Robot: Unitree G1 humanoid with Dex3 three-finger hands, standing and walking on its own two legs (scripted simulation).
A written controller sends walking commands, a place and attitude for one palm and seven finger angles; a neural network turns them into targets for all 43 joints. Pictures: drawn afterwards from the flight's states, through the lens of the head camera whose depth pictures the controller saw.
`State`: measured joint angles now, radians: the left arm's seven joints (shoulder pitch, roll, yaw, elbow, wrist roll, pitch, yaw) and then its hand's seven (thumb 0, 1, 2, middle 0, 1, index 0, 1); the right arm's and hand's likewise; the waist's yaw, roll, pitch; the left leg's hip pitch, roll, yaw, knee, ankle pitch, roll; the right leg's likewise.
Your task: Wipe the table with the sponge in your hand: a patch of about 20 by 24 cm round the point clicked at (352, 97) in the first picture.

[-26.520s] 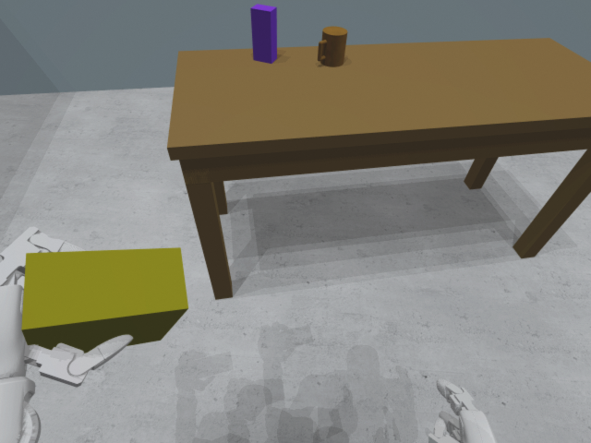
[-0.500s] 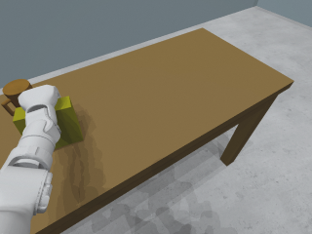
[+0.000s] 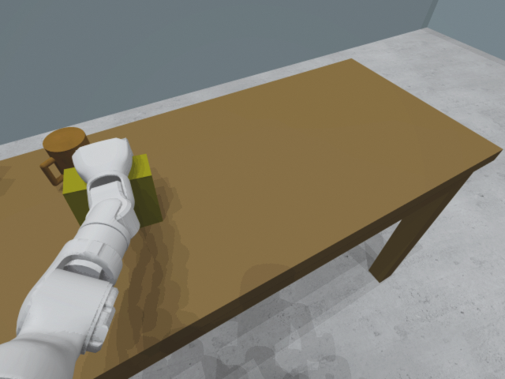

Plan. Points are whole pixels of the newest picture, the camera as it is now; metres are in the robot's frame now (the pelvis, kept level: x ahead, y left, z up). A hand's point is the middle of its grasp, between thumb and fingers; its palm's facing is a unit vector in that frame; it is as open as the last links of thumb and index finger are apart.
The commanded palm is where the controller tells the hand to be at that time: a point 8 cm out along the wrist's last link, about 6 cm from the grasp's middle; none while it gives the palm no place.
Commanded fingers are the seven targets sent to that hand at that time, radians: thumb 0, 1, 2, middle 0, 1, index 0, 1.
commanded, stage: wipe back along the third lane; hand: left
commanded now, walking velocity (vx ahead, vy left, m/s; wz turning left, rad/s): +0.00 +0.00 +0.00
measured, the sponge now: (120, 205) +0.42 +0.27 +0.01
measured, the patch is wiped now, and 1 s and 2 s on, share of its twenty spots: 1.00 1.00 1.00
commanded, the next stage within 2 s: slide back across to the middle lane in 1.36 s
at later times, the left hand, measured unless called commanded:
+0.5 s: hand (121, 195) +0.40 +0.24 +0.07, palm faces +0.02 -0.05 -1.00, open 10.6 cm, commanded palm +0.35 +0.20 +0.11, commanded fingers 0.00 0.10 1.30 -1.20 -1.60 -1.20 -1.60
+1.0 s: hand (135, 228) +0.33 +0.20 +0.07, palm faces +0.06 -0.07 -1.00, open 10.6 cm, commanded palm +0.28 +0.18 +0.10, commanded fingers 0.00 0.10 1.30 -1.20 -1.60 -1.20 -1.60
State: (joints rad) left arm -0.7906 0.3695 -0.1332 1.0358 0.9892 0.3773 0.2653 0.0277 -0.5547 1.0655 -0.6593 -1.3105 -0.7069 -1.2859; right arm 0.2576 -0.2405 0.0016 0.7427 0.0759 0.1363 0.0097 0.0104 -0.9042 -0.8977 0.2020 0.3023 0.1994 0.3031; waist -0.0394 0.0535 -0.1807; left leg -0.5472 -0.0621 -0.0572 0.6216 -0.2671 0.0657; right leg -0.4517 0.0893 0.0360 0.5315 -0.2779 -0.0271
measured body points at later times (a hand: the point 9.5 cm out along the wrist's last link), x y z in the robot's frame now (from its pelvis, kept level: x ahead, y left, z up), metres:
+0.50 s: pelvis +0.03 +0.00 +0.00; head +0.02 -0.01 +0.45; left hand +0.39 +0.24 +0.13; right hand +0.22 -0.21 -0.10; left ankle +0.01 +0.07 -0.73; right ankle -0.02 -0.11 -0.73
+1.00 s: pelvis +0.01 -0.03 +0.01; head -0.02 -0.06 +0.46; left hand +0.33 +0.20 +0.13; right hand +0.24 -0.24 -0.07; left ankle +0.01 +0.07 -0.73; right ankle -0.02 -0.11 -0.73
